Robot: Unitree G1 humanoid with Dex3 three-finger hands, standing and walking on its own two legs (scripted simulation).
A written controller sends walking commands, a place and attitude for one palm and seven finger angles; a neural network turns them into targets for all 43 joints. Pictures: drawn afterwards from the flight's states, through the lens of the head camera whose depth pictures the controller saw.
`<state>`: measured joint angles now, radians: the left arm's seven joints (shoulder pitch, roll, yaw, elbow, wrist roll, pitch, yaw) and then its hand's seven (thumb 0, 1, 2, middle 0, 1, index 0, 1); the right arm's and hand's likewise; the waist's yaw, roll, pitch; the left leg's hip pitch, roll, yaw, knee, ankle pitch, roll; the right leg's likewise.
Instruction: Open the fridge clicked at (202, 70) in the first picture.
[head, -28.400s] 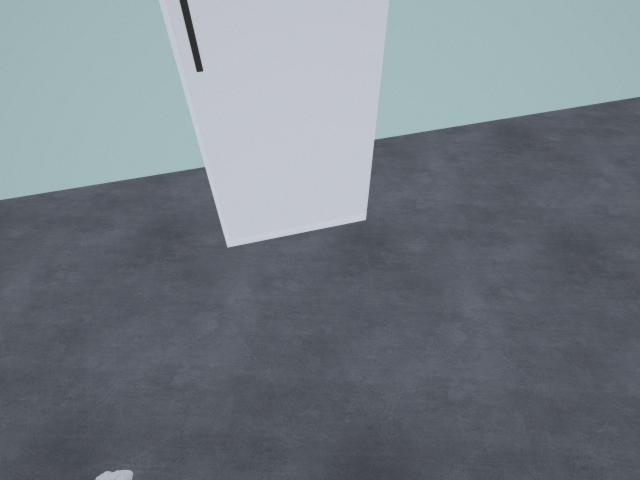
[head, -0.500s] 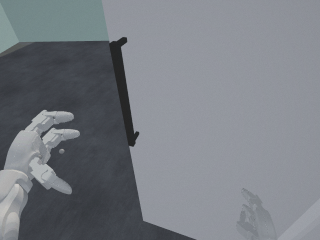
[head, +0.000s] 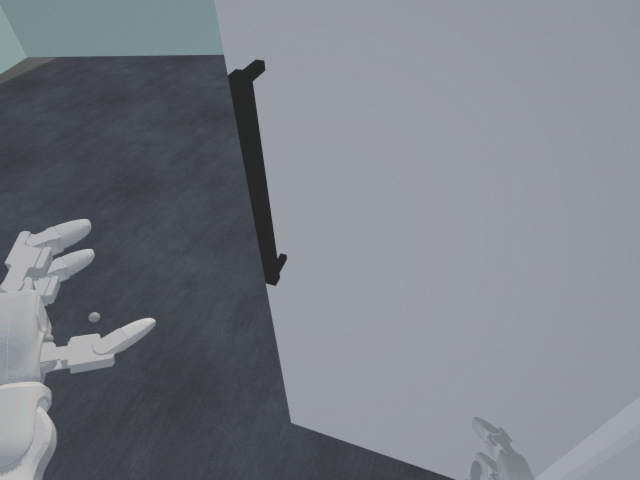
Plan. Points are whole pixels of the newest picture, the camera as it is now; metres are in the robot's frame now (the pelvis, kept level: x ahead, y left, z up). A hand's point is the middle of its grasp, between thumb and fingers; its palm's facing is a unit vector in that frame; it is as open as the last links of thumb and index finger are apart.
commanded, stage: draw the hand back to the body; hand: left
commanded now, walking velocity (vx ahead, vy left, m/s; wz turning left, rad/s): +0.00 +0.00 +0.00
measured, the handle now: (265, 191) +0.40 +0.13 +0.18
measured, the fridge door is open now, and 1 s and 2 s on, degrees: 72 72 72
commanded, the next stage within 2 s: step back with the hand held close in 0.68 s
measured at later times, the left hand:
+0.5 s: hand (68, 328) +0.20 +0.28 +0.16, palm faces +0.50 -0.79 -0.36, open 7.6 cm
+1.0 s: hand (89, 322) +0.21 +0.26 +0.16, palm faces +0.42 -0.80 -0.42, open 7.4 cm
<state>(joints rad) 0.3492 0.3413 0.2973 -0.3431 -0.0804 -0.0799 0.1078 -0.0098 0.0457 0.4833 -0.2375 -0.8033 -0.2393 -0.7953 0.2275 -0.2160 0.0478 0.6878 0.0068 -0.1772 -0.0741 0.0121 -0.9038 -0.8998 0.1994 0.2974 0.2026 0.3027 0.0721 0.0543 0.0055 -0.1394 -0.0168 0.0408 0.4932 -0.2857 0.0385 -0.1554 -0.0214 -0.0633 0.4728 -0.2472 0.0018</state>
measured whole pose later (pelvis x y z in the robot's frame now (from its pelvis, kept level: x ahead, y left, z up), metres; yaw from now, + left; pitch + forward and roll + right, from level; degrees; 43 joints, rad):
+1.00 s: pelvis +0.00 +0.00 +0.00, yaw -1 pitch -1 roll -1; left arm 0.47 0.36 0.38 -0.42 -0.05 -0.15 0.12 0.01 0.89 0.89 -0.21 -0.30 -0.21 -0.30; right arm 0.18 -0.24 0.02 0.59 0.00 -0.06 -0.07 0.01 -0.90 -0.90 0.20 0.30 0.20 0.30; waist 0.04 0.03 0.02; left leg -0.21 0.00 0.05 0.50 -0.28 0.04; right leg -0.22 -0.01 -0.05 0.45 -0.22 0.00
